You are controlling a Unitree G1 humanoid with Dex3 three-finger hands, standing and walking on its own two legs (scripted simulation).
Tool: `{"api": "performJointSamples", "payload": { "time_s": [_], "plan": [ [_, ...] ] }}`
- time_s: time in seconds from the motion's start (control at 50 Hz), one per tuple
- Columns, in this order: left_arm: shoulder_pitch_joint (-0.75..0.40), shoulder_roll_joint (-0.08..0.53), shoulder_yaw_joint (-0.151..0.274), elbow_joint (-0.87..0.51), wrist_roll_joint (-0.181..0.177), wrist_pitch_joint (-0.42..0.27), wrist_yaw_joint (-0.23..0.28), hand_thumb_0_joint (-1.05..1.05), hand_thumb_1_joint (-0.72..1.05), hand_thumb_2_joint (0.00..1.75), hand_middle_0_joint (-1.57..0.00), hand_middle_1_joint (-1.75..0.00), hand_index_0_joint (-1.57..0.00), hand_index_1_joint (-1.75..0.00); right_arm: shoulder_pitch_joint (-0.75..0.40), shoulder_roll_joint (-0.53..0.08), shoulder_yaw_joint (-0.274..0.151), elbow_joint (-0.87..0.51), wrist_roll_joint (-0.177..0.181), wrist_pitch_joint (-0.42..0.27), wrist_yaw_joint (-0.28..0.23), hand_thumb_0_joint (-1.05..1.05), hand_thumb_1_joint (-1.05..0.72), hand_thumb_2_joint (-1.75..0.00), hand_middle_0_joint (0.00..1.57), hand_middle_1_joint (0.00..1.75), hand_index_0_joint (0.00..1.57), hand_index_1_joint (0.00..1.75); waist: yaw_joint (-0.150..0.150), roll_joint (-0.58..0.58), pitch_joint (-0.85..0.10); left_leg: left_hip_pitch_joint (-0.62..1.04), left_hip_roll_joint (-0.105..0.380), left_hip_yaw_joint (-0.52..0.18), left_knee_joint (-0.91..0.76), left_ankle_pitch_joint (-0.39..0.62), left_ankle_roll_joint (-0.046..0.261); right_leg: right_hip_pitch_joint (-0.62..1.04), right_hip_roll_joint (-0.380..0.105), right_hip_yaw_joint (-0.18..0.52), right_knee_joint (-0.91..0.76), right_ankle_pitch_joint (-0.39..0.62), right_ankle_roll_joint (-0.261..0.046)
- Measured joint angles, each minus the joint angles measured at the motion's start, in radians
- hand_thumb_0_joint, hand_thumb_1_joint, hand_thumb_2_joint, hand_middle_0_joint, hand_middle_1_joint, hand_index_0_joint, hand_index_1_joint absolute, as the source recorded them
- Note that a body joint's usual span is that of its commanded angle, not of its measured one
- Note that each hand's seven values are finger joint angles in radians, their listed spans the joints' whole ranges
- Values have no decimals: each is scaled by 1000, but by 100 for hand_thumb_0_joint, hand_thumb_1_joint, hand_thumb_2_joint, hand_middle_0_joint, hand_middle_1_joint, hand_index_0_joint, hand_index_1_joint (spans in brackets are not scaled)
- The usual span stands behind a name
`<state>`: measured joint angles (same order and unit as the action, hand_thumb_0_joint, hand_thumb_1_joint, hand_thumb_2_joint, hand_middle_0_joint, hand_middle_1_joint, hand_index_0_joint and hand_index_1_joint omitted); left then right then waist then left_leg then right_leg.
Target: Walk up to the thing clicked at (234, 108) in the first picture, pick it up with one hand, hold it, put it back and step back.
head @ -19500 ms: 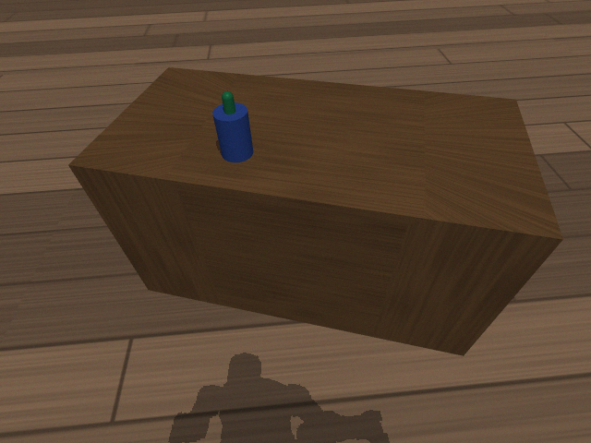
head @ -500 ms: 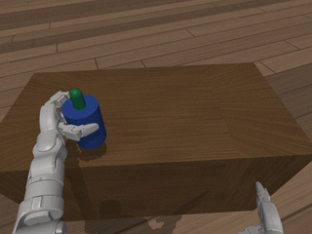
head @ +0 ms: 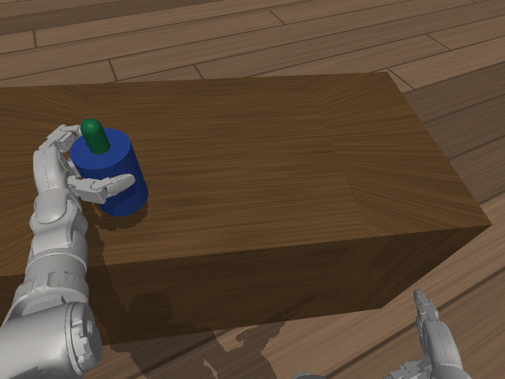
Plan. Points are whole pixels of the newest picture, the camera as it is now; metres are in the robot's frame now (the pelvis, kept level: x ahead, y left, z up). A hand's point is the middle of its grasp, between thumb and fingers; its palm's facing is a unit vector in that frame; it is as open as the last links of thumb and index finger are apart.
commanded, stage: crouch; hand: left
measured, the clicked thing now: (108, 164) +0.46 +0.22 +0.08
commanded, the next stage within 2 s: lower in 0.24 s
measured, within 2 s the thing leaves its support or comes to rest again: rests again in 1.12 s
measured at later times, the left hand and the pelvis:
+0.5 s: hand (99, 164) +0.48 +0.24 +0.06, palm faces +0.27 -0.96 +0.00, open 11.7 cm; pelvis +0.00 +0.00 -0.02, yaw +0 degrees
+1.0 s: hand (104, 179) +0.49 +0.25 +0.01, palm faces +0.25 -0.97 -0.01, open 11.7 cm; pelvis +0.00 +0.01 -0.04, yaw +0 degrees
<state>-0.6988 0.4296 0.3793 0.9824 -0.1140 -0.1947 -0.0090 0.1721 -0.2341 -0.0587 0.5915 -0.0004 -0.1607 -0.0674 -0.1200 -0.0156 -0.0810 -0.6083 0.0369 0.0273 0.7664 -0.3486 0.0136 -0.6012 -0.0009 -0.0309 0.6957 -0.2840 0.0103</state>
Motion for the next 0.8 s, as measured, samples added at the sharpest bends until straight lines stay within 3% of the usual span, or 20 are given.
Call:
{"api": "performJointSamples", "payload": {
  "time_s": [0.32,0.58,0.8],
  "plan": [
    [-33,43,-20,32,-6,-33,-38,-1,-61,84,-63,-105,-69,-111,46,20,27,-105,0,33,28,-1,55,-4,6,5,6,5,-6,16,-17,-88,3,-18,82,-40,1,-75,1,-15,65,-35,1],
    [-87,75,50,113,29,-99,-24,-1,-61,83,-65,-103,-70,-109,58,12,21,-182,-17,62,41,-1,54,-5,6,5,6,5,-42,-1,-5,-188,7,-14,156,-59,5,-178,4,-10,138,-51,2],
    [-65,100,55,120,36,-140,-49,-1,-61,82,-66,-102,-71,-108,68,11,42,-251,-29,72,49,-1,53,-5,6,5,6,5,-56,-4,-18,-277,13,-30,222,-83,2,-258,9,-24,192,-72,0]
  ]
}}
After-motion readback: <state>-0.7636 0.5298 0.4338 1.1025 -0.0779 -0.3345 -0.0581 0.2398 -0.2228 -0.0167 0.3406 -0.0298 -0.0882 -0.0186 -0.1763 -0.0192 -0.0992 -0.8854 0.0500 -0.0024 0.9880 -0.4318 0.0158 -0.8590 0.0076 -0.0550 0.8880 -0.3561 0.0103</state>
